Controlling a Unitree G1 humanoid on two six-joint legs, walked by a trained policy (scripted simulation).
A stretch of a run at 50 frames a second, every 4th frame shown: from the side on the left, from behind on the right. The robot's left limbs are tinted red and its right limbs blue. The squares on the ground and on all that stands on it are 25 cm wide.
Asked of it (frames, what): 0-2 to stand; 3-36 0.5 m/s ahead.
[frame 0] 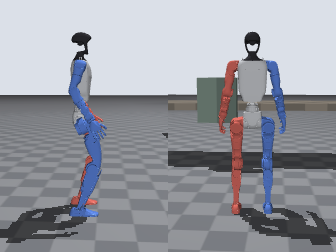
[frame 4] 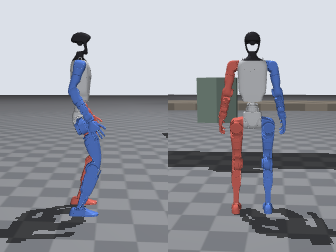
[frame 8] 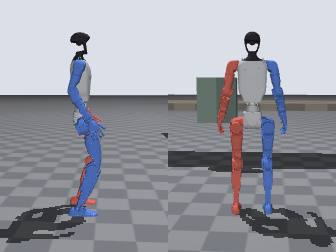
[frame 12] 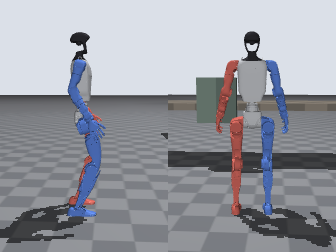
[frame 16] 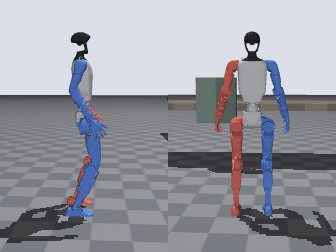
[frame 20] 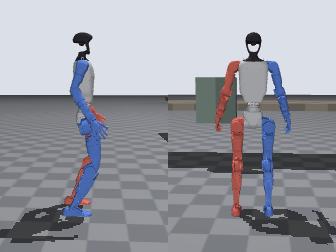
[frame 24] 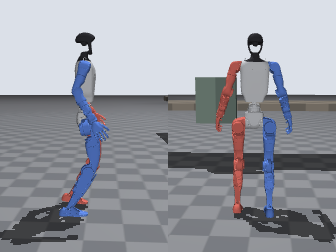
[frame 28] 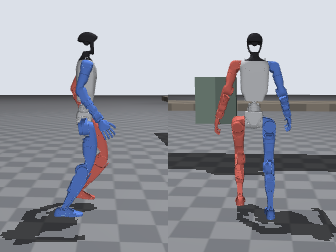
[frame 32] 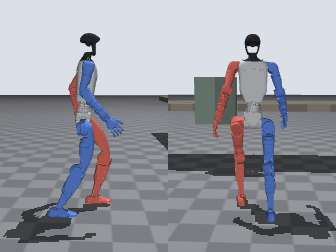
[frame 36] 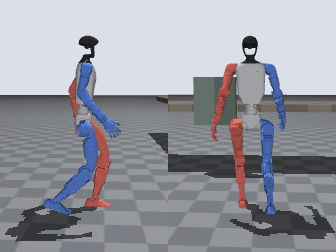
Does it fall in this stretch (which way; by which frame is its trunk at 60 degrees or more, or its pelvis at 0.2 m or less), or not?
no
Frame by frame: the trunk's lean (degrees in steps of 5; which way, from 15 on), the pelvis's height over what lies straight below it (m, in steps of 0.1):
0: 0, 0.8
4: 0, 0.8
8: 0, 0.8
12: 0, 0.8
16: 5, 0.8
20: 0, 0.8
24: 0, 0.8
28: 0, 0.8
32: 5, 0.8
36: 5, 0.7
